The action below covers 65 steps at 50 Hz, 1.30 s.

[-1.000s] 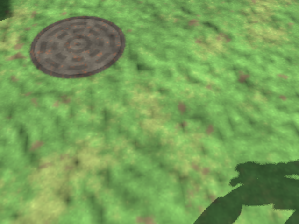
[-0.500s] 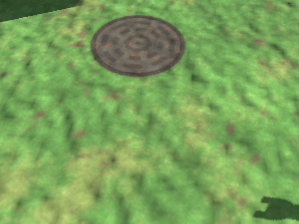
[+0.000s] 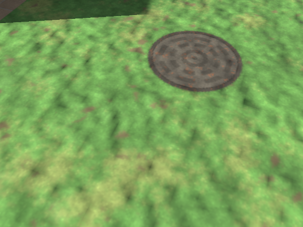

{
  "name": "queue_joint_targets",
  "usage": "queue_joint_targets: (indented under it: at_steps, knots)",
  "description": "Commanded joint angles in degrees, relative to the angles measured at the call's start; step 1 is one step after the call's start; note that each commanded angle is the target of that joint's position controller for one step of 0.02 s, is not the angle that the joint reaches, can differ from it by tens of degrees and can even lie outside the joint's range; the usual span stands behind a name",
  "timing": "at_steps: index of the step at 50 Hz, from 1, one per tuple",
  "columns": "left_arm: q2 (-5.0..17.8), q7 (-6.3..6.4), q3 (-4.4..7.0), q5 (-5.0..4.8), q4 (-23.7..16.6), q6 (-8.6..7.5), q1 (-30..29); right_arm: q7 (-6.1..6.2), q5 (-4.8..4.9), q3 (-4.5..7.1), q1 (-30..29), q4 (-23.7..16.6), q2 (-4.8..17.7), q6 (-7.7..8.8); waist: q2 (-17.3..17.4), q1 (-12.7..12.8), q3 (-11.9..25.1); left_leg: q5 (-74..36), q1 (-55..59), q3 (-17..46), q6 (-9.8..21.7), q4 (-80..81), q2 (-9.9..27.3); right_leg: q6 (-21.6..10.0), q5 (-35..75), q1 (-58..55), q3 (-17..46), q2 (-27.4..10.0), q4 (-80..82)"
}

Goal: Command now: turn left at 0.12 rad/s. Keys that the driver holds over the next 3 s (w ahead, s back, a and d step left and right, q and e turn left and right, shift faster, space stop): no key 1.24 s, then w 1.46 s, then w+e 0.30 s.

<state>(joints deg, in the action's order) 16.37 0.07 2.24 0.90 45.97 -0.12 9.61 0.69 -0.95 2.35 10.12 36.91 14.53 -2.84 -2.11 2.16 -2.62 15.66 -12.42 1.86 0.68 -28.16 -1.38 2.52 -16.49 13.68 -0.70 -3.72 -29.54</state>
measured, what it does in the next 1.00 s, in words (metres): stands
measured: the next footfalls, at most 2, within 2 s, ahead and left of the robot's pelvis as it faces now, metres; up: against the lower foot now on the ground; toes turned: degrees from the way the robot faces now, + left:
left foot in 1.94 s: +0.43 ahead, +0.09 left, +0.00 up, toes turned +1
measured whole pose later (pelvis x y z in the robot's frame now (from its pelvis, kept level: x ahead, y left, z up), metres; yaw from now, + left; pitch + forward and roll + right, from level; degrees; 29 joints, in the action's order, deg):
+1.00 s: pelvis +0.01 +0.00 +0.00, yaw +0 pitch -2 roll +0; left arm 13.6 2.7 1.6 0.1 61.8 0.3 13.0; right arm 1.8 0.0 1.3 12.2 57.5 13.4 -0.5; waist 0.0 0.9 -2.1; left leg 15.8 -9.6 2.1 0.6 -27.0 -1.2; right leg 3.1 -14.6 9.7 -0.6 -3.5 -25.9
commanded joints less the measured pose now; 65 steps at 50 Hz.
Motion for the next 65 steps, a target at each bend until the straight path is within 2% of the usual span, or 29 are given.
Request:
queue_joint_targets:
  at_steps: [1,2,4,8,13,26,41,62,63,65]
  knots:
    - [6.0,0.45,1.0,0.35,-2.9,-0.61,-2.2,-0.34,-0.67,1.56,-3.3,-3.5,7.2,2.26,10.9,-0.8,5.6,-10.5,3.6,9.3,4.9,7.5,8.7,1.1,6.9,-0.8,0.8,-0.3,3.1]
    - [7.3,0.6,1.25,0.34,-2.5,-0.33,-1.2,-0.38,-0.42,1.63,-2.8,-3.1,7.7,2.55,10.1,-1.0,4.1,-9.2,1.7,9.2,4.0,8.0,8.1,1.1,8.2,-1.4,1.0,-0.6,3.5]
    - [6.7,0.43,1.06,0.0,-1.4,-0.47,-0.7,-0.37,-0.44,1.14,-1.3,-2.1,6.9,2.69,7.4,-1.0,2.8,-8.6,1.1,8.3,2.9,7.4,6.9,0.8,8.6,-2.3,0.9,-0.5,4.3]
    - [6.3,0.64,0.98,-0.09,1.0,-0.76,0.2,-0.05,-0.16,1.06,-1.4,-1.1,6.7,2.59,4.8,-1.1,2.7,-10.5,1.7,7.4,3.0,6.6,6.1,1.0,9.7,-2.9,0.9,-0.6,5.6]
    - [6.4,1.21,1.02,-0.25,3.4,-0.74,0.8,-0.01,-0.02,1.03,-1.6,0.7,6.2,2.58,3.4,-1.0,2.9,-11.2,1.8,6.6,2.9,6.6,5.3,1.2,10.1,-4.0,0.8,-0.8,6.3]
    - [6.3,2.14,0.96,-0.57,8.8,-0.43,1.9,0.52,0.41,1.16,0.5,8.0,6.1,2.76,2.9,-0.9,2.5,-13.2,2.0,4.0,1.9,6.0,3.5,0.8,10.3,-4.9,0.2,-0.5,6.7]
    - [4.6,2.7,0.63,-0.72,13.1,-0.01,3.7,1.14,0.79,0.5,2.3,15.9,5.7,2.81,2.3,-1.1,1.1,-12.2,1.7,2.3,1.1,5.9,2.5,0.3,9.8,-4.2,-0.5,0.4,7.0]
    - [2.0,3.07,-0.18,-0.81,16.3,0.09,8.1,1.37,1.05,-0.44,4.2,22.3,4.2,2.69,2.1,-1.6,-0.1,-10.1,0.7,1.2,0.7,6.2,1.9,-0.2,8.7,-3.1,-0.9,1.2,6.8]
    - [1.3,3.12,-0.31,-0.85,16.9,0.16,9.3,1.45,1.08,-0.53,5.1,22.9,3.9,2.6,2.4,-1.6,1.2,-4.0,1.2,0.8,0.9,6.6,1.4,-0.3,3.6,-3.5,-1.8,2.0,6.4]
    - [1.2,3.38,-0.15,-1.49,16.6,0.24,9.1,1.74,1.81,0.11,5.6,22.9,5.5,2.32,4.1,-2.1,-1.3,18.6,-2.1,1.9,3.0,7.4,1.3,-1.7,-12.0,0.2,-4.1,4.3,2.4]
Over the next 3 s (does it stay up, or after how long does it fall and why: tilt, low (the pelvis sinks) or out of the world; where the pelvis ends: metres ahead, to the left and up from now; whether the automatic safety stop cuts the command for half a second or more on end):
stays up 0.86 -0.03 -0.01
